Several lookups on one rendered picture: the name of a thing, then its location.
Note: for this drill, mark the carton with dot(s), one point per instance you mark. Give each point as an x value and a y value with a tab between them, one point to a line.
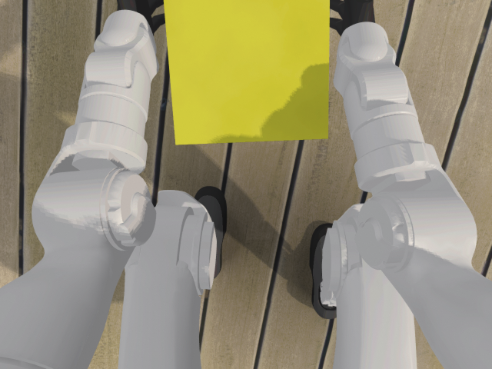
248	70

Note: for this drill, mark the robot right hand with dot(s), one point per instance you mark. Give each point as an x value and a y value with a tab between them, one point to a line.
352	12

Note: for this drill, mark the robot left hand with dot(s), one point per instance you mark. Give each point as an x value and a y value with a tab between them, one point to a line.
146	8

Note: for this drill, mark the right robot thigh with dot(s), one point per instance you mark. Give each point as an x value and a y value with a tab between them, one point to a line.
375	327

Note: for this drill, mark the left robot forearm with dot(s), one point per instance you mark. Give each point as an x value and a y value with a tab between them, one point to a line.
113	105

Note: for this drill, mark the right robot forearm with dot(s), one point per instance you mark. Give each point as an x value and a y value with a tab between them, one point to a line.
382	120

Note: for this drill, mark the robot left shin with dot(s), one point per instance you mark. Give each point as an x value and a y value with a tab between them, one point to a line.
171	198

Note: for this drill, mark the robot right upper arm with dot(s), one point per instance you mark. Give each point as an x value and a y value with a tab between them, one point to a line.
424	241

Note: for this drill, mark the robot left upper arm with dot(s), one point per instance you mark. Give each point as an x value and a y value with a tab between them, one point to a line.
88	222

